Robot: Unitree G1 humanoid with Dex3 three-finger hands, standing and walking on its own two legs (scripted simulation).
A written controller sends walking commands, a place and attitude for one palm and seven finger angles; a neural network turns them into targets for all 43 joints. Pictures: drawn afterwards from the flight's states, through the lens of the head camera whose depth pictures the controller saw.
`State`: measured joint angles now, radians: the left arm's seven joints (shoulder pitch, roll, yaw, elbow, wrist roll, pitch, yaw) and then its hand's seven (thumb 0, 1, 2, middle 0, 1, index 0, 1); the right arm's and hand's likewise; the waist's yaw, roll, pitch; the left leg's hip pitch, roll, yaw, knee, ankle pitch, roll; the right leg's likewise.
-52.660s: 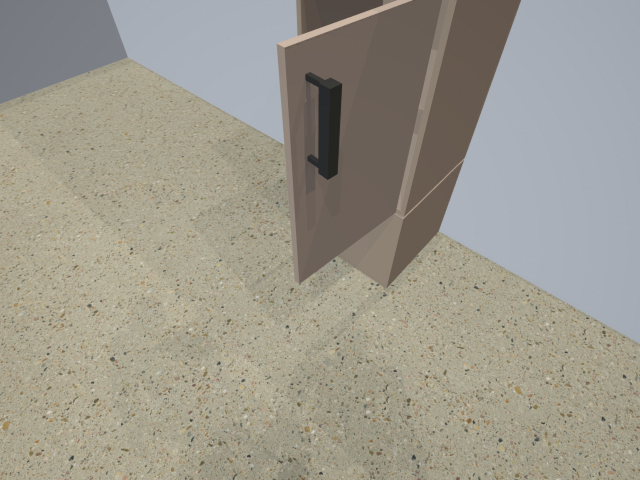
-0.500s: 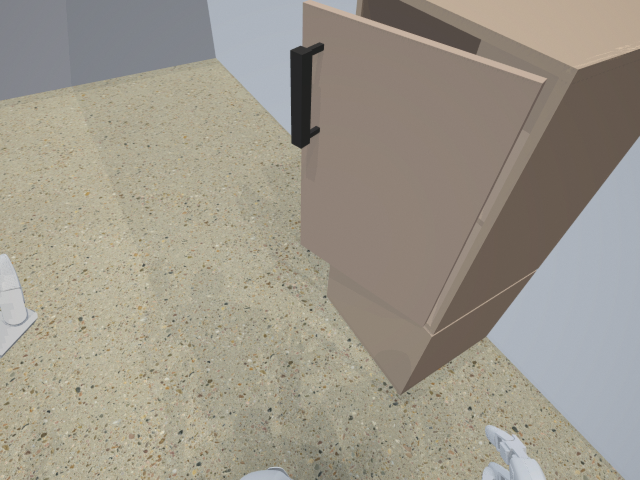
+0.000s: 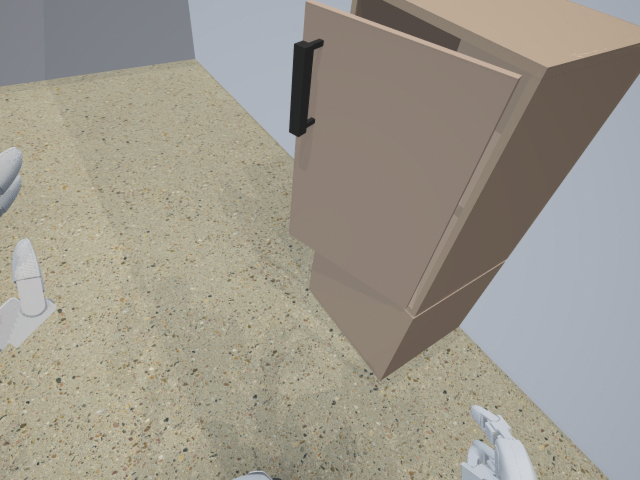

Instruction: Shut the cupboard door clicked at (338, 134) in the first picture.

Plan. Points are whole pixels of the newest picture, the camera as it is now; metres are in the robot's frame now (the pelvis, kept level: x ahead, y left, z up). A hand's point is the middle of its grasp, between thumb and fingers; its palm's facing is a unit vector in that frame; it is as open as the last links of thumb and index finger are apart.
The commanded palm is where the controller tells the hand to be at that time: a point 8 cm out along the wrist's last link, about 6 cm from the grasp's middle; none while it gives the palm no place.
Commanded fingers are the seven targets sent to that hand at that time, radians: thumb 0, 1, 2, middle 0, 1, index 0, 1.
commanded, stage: step back with the hand held close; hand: left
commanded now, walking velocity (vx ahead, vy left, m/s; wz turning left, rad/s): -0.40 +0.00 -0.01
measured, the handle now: (307, 88) +0.76 +0.08 +0.13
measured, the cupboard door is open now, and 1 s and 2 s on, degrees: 18 18 18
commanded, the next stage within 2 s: stop stepping back and stand still in 0.04 s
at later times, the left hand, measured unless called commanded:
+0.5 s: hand out of the picture +0.12 +0.35 +0.19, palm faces +0.49 -0.83 -0.26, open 7.4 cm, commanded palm +0.04 +0.36 +0.20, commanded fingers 0.00 0.90 0.90 -0.20 -0.30 -0.20 -0.30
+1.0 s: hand out of the picture +0.09 +0.32 +0.17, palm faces +0.36 -0.84 -0.40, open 7.4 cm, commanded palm +0.05 +0.35 +0.20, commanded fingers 0.00 0.90 0.90 -0.20 -0.30 -0.20 -0.30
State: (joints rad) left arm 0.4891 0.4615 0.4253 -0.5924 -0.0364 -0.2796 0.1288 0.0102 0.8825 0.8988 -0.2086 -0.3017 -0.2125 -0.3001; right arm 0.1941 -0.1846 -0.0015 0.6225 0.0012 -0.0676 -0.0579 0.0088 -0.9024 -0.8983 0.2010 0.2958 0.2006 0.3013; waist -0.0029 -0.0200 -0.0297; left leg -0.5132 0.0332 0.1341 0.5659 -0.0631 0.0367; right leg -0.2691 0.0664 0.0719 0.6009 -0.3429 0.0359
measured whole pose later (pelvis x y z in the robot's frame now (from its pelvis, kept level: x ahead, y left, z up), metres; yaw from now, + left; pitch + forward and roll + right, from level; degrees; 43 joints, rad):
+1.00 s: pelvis -0.13 +0.08 +0.01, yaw -8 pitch +0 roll -1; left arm 0.54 0.39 0.38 -0.43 -0.05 -0.12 0.16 0.01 0.89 0.90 -0.20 -0.30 -0.21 -0.30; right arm 0.27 -0.22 0.00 0.68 0.01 -0.02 -0.06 0.01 -0.90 -0.90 0.20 0.30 0.20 0.30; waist 0.01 0.00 -0.09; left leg -0.37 0.02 0.03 0.67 -0.30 0.01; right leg -0.09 0.08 -0.06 0.46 -0.37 -0.07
